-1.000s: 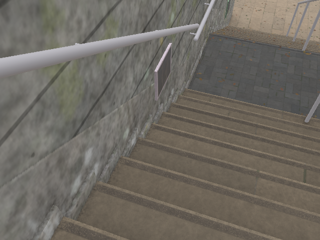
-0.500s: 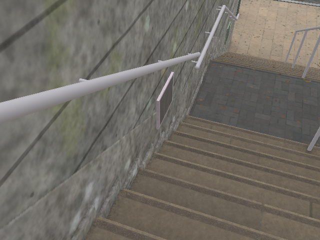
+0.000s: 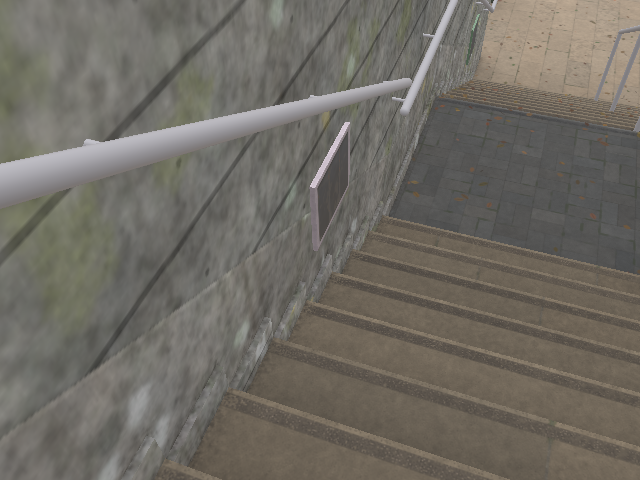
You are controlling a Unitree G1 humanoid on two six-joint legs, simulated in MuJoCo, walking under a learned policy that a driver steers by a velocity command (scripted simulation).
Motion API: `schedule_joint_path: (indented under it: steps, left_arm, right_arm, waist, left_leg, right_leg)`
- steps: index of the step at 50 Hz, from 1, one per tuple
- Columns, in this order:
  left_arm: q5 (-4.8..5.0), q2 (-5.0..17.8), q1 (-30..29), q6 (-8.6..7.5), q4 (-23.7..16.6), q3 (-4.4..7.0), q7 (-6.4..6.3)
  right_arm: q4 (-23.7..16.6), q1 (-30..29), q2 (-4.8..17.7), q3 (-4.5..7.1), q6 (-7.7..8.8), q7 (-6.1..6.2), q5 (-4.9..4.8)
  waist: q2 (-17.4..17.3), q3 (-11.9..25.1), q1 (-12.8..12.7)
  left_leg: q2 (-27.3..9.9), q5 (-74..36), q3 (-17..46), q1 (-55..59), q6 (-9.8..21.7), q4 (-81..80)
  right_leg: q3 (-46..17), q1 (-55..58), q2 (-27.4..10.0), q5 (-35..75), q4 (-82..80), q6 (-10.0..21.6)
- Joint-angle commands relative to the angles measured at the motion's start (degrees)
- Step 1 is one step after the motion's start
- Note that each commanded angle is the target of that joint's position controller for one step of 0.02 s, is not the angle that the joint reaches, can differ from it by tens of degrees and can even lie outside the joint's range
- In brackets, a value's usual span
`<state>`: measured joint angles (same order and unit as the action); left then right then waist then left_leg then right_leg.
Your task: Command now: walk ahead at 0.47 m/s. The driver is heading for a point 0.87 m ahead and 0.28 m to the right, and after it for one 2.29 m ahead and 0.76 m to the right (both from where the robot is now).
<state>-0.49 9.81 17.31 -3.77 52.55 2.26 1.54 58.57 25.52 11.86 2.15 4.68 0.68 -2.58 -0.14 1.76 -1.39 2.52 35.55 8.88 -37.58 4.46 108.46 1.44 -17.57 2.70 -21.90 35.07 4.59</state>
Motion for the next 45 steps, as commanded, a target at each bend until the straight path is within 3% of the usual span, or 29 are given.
schedule_joint_path:
  steps: [1,2,5,7,8,10,11,14,16,19,22,23,24,25,26,27,28,29,30,32,33,34,36,37,39,40,42,44,45]
  left_arm:
    - [-0.77,9.04,11.53,-0.68,3.90,1.33,1.24]
    - [-0.89,4.94,6.00,-1.64,2.13,-0.22,0.89]
    - [-0.50,6.78,6.45,-2.60,3.67,-0.77,-2.92]
    - [-1.01,8.00,9.63,-1.78,6.12,-0.36,-3.90]
    - [-0.84,8.11,11.13,-1.61,6.32,-0.31,-3.76]
    - [1.27,4.62,19.76,-1.73,8.65,-1.01,-4.85]
    - [0.63,4.67,21.35,-1.98,9.48,-0.96,-5.07]
    - [-0.21,4.58,13.89,-1.02,6.20,-1.26,-5.34]
    - [1.26,6.18,13.21,-0.28,6.37,-0.59,-3.93]
    - [1.55,5.48,16.09,0.52,7.00,-0.29,-3.78]
    - [0.71,7.62,15.85,1.22,8.32,0.44,-3.99]
    - [0.53,8.59,15.56,1.29,9.22,0.91,-3.46]
    - [1.54,7.63,15.56,0.94,9.00,0.92,-2.32]
    - [3.52,1.75,23.87,0.32,10.45,-0.09,-1.52]
    - [4.88,5.67,24.95,-0.76,6.87,0.04,-1.16]
    - [5.32,8.30,18.93,-0.64,2.18,0.55,-1.31]
    - [5.35,8.56,10.89,0.45,-0.70,1.04,-2.33]
    - [4.69,7.72,7.35,1.60,-2.34,1.09,-3.49]
    - [4.16,9.39,7.78,2.64,-2.99,1.73,-4.10]
    - [1.86,8.29,10.10,3.50,-1.93,3.10,-4.87]
    - [0.63,5.93,9.32,3.86,-2.51,3.11,-4.66]
    - [0.02,2.72,8.45,4.02,-3.29,2.03,-4.36]
    - [0.21,3.52,5.45,4.17,-6.09,1.95,-3.30]
    - [1.05,6.14,4.00,3.82,-6.69,2.71,-2.32]
    - [0.10,5.95,-3.61,3.28,-9.68,2.61,-1.04]
    - [-1.31,4.39,-7.42,2.99,-10.89,1.88,-0.39]
    - [-0.56,1.86,-6.26,3.69,-11.12,1.19,0.69]
    - [0.24,4.30,-7.48,4.57,-12.24,1.68,0.40]
    - [-0.50,4.46,-8.53,5.08,-12.49,1.50,0.46]
  right_arm:
    - [-7.25,0.97,2.49,0.91,1.16,0.06,-0.63]
    - [-6.78,-3.40,5.60,1.41,-0.21,0.52,-0.76]
    - [-10.52,-11.26,4.04,1.55,-1.47,0.92,2.73]
    - [-10.73,-10.90,2.34,1.34,-2.43,0.15,2.43]
    - [-10.36,-10.74,3.13,1.44,-2.88,-0.31,2.20]
    - [-13.11,-20.73,4.81,1.72,-1.48,-1.07,2.19]
    - [-13.03,-23.21,4.66,1.53,-0.86,-1.50,2.48]
    - [-14.10,-27.44,1.73,0.13,-0.63,-3.93,4.57]
    - [-15.79,-27.98,1.09,-0.44,-1.63,-4.07,2.81]
    - [-19.76,-32.64,3.72,-1.21,-1.09,-3.09,0.94]
    - [-17.97,-23.29,8.64,0.66,-0.38,-2.04,1.20]
    - [-14.54,-11.15,10.57,1.94,-0.55,-1.74,1.27]
    - [-10.88,0.12,11.32,2.00,-0.22,-2.40,4.38]
    - [-8.25,8.71,12.15,1.09,-1.12,-3.32,6.64]
    - [-7.04,10.64,13.08,1.98,-2.03,-3.64,5.24]
    - [-7.48,7.61,13.24,2.64,-2.68,-3.52,3.02]
    - [-7.48,1.58,11.24,2.36,-2.75,-3.17,2.83]
    - [-6.38,-0.27,10.93,2.48,-2.27,-2.49,2.72]
    - [-7.52,-4.96,8.92,1.55,-0.91,-2.58,3.97]
    - [-5.96,-9.32,5.88,0.55,1.72,-1.40,3.90]
    - [-5.09,-7.59,5.88,0.31,1.99,-0.70,3.92]
    - [-2.70,-3.36,9.63,1.77,2.12,-0.08,4.78]
    - [-1.40,-0.76,9.77,1.73,2.58,0.93,3.90]
    - [-0.64,-0.20,5.82,1.21,2.97,1.22,2.20]
    - [-0.67,-0.60,4.70,0.58,2.90,2.83,1.26]
    - [-0.72,1.15,4.39,0.06,2.64,3.72,0.78]
    - [-0.87,-0.28,7.35,0.68,1.83,4.11,1.93]
    - [-1.84,1.65,7.58,1.21,1.18,3.30,0.70]
    - [-1.66,2.67,7.02,1.42,0.53,3.43,-0.01]
  waist:
    - [7.97,2.07,4.23]
    - [-0.02,-2.58,5.70]
    - [2.27,-7.28,5.66]
    - [6.63,-4.24,5.52]
    - [4.20,-4.43,5.18]
    - [1.57,-6.57,-0.42]
    - [4.02,-7.55,-1.93]
    - [2.79,-8.10,-3.26]
    - [2.20,-9.24,-4.17]
    - [2.70,-11.59,-8.00]
    - [2.78,-5.86,-4.34]
    - [3.19,-1.22,1.07]
    - [-1.78,4.87,5.41]
    - [-11.47,14.60,6.26]
    - [-14.31,19.47,6.38]
    - [-12.70,18.81,6.52]
    - [-5.50,10.34,5.53]
    - [-0.43,3.96,3.94]
    - [3.84,-0.63,0.97]
    - [-1.18,-5.62,-2.63]
    - [-4.20,-4.86,-2.07]
    - [-3.84,-2.96,-1.40]
    - [-3.97,0.03,-2.39]
    - [-4.17,0.03,-2.14]
    - [-3.95,-4.13,-0.04]
    - [-4.80,-3.86,1.50]
    - [-8.44,-5.84,0.90]
    - [-9.03,-8.40,2.53]
    - [-6.72,-10.52,3.83]
  left_leg:
    - [-4.87,-17.16,4.14,-29.37,2.67,-8.71]
    - [-7.42,-22.98,2.82,-27.51,1.29,-14.29]
    - [-9.49,-31.35,0.40,-15.07,-3.79,-39.71]
    - [-9.91,-36.31,-0.13,-11.13,-3.69,-40.56]
    - [-8.85,-38.07,-2.41,-10.96,-2.73,-42.57]
    - [-8.77,-48.27,0.65,-23.88,-1.19,-56.14]
    - [-8.30,-48.49,0.54,-26.00,-0.78,-58.56]
    - [-5.50,-67.54,-6.90,0.90,-2.14,-74.16]
    - [-4.68,-64.88,-7.35,6.15,-2.23,-76.08]
    - [-4.87,-56.43,-7.42,4.26,-4.77,-85.27]
    - [-6.15,-54.24,-7.12,10.63,-4.33,-95.76]
    - [-8.71,-58.84,-6.19,25.70,-2.51,-95.66]
    - [-10.55,-70.43,-7.11,46.00,-1.58,-84.94]
    - [-21.23,-90.33,-0.44,67.67,6.96,-64.22]
    - [-27.64,-75.93,10.81,69.03,13.36,-65.27]
    - [-29.41,-37.54,17.83,63.12,16.53,-77.44]
    - [-28.60,-16.17,20.80,52.00,16.52,-86.55]
    - [-28.12,-11.90,21.76,42.14,14.70,-89.60]
    - [-27.35,-15.97,19.08,29.17,13.30,-89.28]
    - [-19.88,-35.28,4.13,13.89,7.20,-86.36]
    - [-18.87,-39.39,0.37,14.55,6.21,-87.34]
    - [-21.34,-43.70,1.95,17.07,8.80,-85.90]
    - [-22.52,-48.23,1.08,20.24,8.64,-83.04]
    - [-19.12,-37.74,-3.24,24.06,4.79,-80.45]
    - [-14.96,-29.01,-10.77,18.98,0.69,-76.33]
    - [-14.17,-23.69,-12.79,16.37,-0.02,-76.59]
    - [-15.24,-18.72,-13.83,10.23,0.96,-73.96]
    - [-16.65,-17.45,-12.78,13.85,1.55,-69.08]
    - [-17.90,-19.79,-11.36,16.56,1.49,-65.54]
  right_leg:
    - [-30.83,16.62,-24.42,26.06,-7.31,9.33]
    - [-32.81,7.98,-22.89,23.54,-9.65,7.66]
    - [-25.00,-4.73,-16.61,35.52,-10.83,6.59]
    - [-24.25,-3.52,-15.85,38.62,-8.75,6.74]
    - [-20.92,-1.91,-14.29,39.56,-7.89,5.47]
    - [-21.42,12.41,-12.90,25.60,-3.22,4.62]
    - [-22.68,15.74,-13.63,27.27,-2.60,4.64]
    - [-11.85,-4.37,-6.74,14.08,-1.35,3.34]
    - [-12.94,-5.66,-7.45,10.05,0.53,4.63]
    - [-14.78,3.72,-6.07,9.13,8.70,5.08]
    - [-17.62,17.25,-4.57,27.68,25.99,4.51]
    - [-17.56,11.11,-4.63,24.13,38.08,4.14]
    - [-13.60,-3.29,1.14,9.16,54.54,0.90]
    - [-14.43,-22.02,7.03,-33.57,78.99,-2.67]
    - [-16.69,-30.96,2.94,-30.24,82.94,-4.46]
    - [-13.76,-35.12,-0.30,-21.79,74.92,-4.96]
    - [-8.40,-37.78,-2.68,-13.40,73.81,-5.18]
    - [-6.25,-39.40,-3.18,-7.88,75.49,-5.11]
    - [-9.63,-33.81,-4.86,1.58,63.99,-4.18]
    - [-15.08,-24.70,-5.68,13.16,44.60,-3.75]
    - [-13.81,-24.04,-5.81,15.32,37.75,-3.80]
    - [-12.85,-25.23,-6.33,17.54,36.75,-4.39]
    - [-13.29,-25.25,-5.08,23.36,33.95,-3.76]
    - [-17.24,-27.97,-5.73,33.59,24.51,-2.41]
    - [-14.51,-25.77,-3.16,53.49,7.94,-2.21]
    - [-9.42,-20.07,-1.69,60.65,6.56,-2.62]
    - [-8.25,-13.21,-1.94,60.03,6.64,-2.77]
    - [-8.06,-16.44,-2.51,53.63,6.57,-3.33]
    - [-8.49,-19.29,-2.88,49.33,5.36,-3.45]
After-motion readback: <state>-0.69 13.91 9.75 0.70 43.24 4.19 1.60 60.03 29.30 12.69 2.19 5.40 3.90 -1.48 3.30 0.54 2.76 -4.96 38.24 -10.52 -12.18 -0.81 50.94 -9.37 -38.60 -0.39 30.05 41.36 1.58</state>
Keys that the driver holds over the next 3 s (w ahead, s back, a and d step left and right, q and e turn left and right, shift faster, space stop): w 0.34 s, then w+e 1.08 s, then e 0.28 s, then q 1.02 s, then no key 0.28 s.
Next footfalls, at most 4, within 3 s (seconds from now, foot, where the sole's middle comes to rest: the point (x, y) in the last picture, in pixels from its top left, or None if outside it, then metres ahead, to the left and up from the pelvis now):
0.48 left None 0.41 0.13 -0.93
1.04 right None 0.61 -0.17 -1.09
1.54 left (384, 407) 0.93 -0.11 -1.26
1.96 right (473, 438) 0.84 -0.37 -1.26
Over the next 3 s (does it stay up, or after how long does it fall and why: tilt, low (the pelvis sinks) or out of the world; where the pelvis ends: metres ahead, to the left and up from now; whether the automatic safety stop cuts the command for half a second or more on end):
stays up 0.86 -0.21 -0.49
